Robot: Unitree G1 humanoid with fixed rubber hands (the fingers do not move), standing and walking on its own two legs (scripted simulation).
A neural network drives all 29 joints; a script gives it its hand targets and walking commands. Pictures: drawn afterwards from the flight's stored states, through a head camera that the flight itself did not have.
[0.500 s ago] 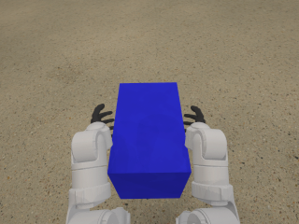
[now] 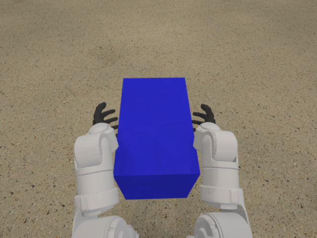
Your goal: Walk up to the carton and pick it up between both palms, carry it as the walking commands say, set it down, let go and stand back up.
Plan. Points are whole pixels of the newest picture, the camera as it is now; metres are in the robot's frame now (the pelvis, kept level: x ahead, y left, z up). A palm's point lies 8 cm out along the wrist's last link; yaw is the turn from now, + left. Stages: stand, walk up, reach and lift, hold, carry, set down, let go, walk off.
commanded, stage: carry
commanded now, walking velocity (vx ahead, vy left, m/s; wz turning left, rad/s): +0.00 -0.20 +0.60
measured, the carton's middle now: (155, 138) +0.38 +0.02 +0.01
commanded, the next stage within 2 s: none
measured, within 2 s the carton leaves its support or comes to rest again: neither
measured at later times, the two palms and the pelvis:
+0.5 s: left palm (46, 184) +0.21 +0.23 +0.10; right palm (166, 146) +0.29 -0.01 +0.11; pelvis -0.06 -0.01 +0.02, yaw +18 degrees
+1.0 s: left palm (103, 207) +0.16 +0.11 +0.11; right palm (213, 158) +0.28 -0.12 +0.08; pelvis -0.06 -0.15 +0.01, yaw +34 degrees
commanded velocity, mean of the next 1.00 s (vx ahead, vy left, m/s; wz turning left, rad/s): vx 0.00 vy -0.20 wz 0.60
